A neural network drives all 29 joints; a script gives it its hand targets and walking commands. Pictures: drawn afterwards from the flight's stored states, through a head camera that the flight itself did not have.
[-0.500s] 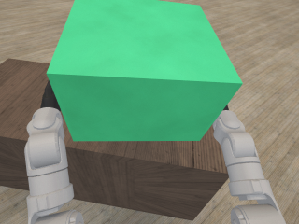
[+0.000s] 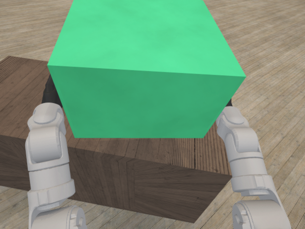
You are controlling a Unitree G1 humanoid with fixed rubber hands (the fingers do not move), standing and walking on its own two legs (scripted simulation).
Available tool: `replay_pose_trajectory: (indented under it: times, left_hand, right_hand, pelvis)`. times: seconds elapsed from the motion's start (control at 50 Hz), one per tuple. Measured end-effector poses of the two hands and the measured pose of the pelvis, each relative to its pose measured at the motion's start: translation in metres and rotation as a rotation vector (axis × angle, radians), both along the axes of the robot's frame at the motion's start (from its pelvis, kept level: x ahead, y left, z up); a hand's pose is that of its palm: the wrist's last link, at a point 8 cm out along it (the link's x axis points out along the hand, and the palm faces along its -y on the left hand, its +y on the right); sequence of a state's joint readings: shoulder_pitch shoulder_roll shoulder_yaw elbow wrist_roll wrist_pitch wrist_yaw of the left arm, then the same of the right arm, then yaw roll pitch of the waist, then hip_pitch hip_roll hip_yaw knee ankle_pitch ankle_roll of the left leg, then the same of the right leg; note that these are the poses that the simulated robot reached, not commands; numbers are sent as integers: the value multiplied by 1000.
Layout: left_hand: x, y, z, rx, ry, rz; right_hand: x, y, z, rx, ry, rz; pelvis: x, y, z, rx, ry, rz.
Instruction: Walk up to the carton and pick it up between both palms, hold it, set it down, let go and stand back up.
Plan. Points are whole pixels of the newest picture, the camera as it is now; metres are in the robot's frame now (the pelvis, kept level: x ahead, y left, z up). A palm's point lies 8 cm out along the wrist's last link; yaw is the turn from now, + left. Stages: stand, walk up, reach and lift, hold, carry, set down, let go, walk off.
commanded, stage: hold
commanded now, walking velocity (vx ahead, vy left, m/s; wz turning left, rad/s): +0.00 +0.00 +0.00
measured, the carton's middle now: (143, 64) +0.43 +0.00 +0.24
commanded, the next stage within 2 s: none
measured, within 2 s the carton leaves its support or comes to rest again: neither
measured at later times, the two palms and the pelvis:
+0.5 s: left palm (52, 102) +0.35 +0.21 +0.19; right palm (219, 105) +0.35 -0.19 +0.17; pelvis +0.01 +0.01 +0.00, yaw +0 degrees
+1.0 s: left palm (53, 102) +0.35 +0.20 +0.19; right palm (221, 107) +0.34 -0.20 +0.16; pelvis +0.01 +0.01 +0.00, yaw -1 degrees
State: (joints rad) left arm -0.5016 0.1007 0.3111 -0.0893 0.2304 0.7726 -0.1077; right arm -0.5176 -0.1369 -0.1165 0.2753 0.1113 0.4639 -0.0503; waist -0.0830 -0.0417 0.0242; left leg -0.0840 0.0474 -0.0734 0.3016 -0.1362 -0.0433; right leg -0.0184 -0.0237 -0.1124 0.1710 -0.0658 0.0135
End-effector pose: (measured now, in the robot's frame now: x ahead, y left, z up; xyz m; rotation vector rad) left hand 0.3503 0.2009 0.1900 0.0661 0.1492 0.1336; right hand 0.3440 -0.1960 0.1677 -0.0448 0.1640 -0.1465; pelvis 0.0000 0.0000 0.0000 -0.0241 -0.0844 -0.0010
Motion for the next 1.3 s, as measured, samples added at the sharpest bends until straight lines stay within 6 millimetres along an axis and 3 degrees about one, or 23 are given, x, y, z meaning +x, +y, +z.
replay_pose_trajectory:
  times: [0.4,0.64,1.02,1.14,1.3]
  left_hand:
    - [6,1,1,4,-16,-6]
    - [-2,7,2,8,-31,7]
    - [-1,0,1,1,1,2]
    - [-3,1,8,2,-38,3]
    - [14,8,0,3,23,15]
  right_hand:
    - [3,1,-1,-5,-13,-6]
    - [2,7,3,2,-27,7]
    - [-1,0,-4,10,7,-1]
    - [-2,1,3,5,-32,1]
    - [21,8,-1,-25,27,19]
  pelvis:
    - [10,4,1,1,1,-6]
    - [15,7,1,1,-11,-6]
    - [8,5,0,2,-14,-10]
    - [5,4,0,3,-10,-10]
    - [1,1,0,0,10,-6]
